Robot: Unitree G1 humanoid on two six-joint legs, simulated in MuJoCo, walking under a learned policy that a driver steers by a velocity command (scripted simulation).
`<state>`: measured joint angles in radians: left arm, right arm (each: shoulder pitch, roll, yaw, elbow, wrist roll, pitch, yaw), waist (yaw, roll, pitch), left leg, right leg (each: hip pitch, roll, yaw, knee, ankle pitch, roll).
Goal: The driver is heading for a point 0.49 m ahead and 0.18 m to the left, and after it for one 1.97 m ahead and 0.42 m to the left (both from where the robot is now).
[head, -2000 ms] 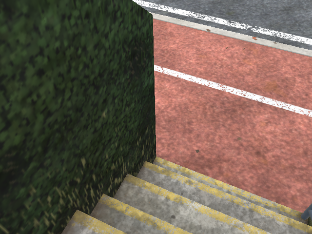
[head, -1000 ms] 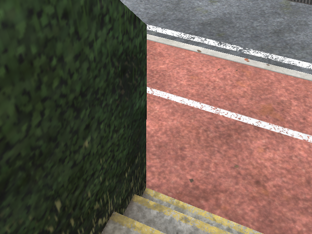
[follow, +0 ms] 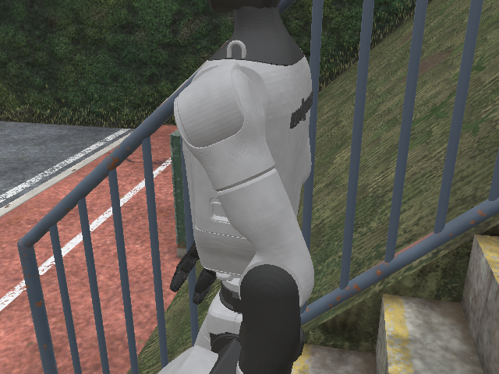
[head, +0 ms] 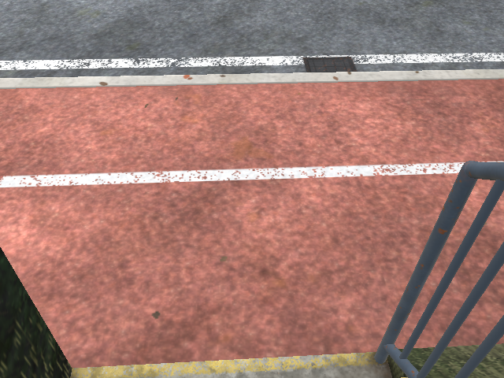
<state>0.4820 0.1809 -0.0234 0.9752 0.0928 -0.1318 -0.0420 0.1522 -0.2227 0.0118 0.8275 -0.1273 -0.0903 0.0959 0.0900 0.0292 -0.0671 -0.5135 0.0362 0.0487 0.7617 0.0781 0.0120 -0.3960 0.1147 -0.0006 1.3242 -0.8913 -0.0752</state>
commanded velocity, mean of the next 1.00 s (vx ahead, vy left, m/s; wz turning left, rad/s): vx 0.47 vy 0.00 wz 0.45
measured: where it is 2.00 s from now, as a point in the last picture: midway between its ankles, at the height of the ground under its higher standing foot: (237, 350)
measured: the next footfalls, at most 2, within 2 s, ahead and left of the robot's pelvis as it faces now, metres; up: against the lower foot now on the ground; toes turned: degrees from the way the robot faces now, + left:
left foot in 0.04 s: +0.08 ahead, +0.08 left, -0.20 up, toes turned +1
right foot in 0.44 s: +0.34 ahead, -0.10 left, -0.39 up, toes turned +11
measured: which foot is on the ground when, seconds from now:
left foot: up 0.00-0.02, down 0.04-0.44, up 0.46-1.00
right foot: down 0.00-0.04, up 0.06-0.42, down 0.44-1.00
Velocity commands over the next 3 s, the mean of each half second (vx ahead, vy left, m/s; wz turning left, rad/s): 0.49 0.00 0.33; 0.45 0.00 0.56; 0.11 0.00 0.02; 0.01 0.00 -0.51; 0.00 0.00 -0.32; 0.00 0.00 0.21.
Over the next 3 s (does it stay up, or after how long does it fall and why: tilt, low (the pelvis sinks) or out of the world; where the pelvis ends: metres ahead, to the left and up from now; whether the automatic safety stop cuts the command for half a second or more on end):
stays up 1.10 0.06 -0.91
